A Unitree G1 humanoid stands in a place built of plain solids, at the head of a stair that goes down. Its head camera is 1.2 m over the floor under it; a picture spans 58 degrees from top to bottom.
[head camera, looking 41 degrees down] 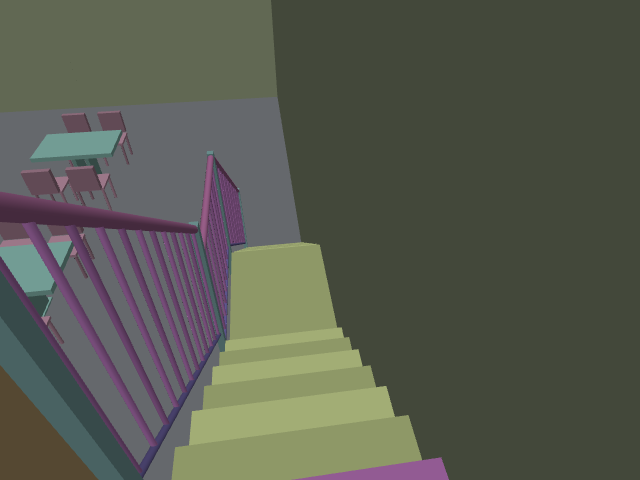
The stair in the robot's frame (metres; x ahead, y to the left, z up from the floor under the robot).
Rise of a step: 0.19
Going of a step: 0.22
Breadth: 0.76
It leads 8 degrees to the left of straight ahead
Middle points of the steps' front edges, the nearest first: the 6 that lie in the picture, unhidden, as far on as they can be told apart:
0.66 0.08 -0.19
0.87 0.11 -0.37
1.09 0.14 -0.56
1.30 0.17 -0.74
1.52 0.20 -0.93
1.73 0.23 -1.11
